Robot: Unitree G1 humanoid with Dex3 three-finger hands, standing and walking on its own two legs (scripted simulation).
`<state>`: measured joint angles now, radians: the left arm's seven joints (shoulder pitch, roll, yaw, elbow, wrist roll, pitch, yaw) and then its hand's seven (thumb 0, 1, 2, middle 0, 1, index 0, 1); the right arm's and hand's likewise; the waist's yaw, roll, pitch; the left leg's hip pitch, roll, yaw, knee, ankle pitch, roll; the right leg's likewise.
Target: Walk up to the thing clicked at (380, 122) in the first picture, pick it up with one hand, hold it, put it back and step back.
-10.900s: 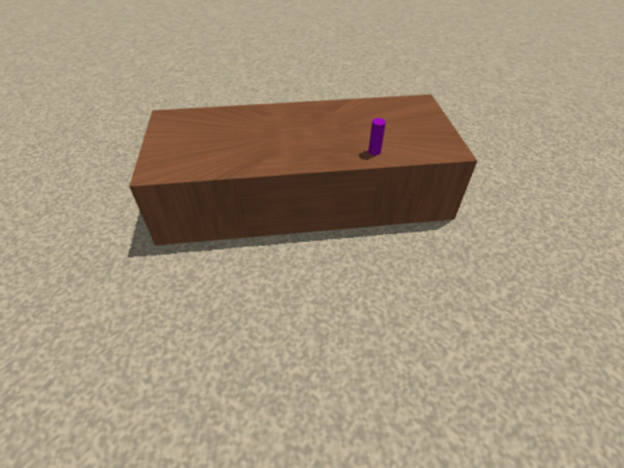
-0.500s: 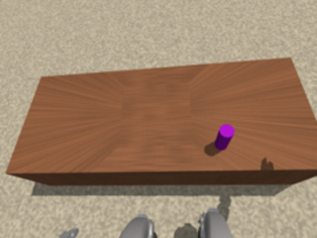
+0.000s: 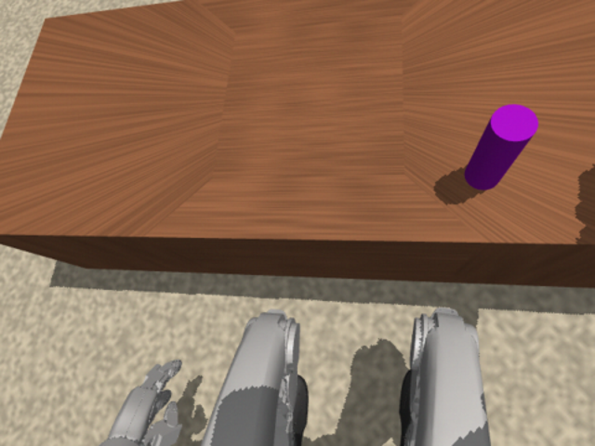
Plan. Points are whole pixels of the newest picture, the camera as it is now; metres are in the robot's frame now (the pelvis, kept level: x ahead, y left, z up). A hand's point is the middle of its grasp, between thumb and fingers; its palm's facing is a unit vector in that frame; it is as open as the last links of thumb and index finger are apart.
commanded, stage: close in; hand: right
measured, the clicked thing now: (496, 152) +0.51 -0.23 -0.08
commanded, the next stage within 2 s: rest palm in 0.78 s
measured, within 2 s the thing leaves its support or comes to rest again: neither
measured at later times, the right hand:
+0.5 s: hand (538, 172) +0.46 -0.27 -0.06, palm faces +0.20 +0.98 -0.01, open 17.3 cm
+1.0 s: hand (511, 176) +0.47 -0.24 -0.07, palm faces +0.20 +0.98 -0.01, open 17.1 cm
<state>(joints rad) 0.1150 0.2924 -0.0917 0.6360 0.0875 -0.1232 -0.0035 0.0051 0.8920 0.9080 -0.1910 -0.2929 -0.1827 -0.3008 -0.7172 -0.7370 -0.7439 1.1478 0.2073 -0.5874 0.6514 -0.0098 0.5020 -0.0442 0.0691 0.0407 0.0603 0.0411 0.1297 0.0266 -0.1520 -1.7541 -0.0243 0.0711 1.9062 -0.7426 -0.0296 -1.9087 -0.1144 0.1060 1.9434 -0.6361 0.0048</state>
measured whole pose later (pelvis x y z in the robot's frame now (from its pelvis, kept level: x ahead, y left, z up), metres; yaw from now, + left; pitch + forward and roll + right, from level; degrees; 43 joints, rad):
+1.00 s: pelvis -0.02 +0.02 -0.08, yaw +1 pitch +34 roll +4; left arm 0.10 0.28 -0.03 0.65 0.09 0.01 -0.03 0.00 0.90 0.89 -0.20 -0.30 -0.20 -0.30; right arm -0.75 -0.51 -0.55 0.92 0.13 -0.46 0.27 -0.01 0.45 -0.05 0.06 0.04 0.05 0.04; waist 0.11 0.01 -0.13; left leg -2.03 -0.06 0.07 2.17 -0.74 0.01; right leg -2.15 -0.13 0.14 2.16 -0.62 0.05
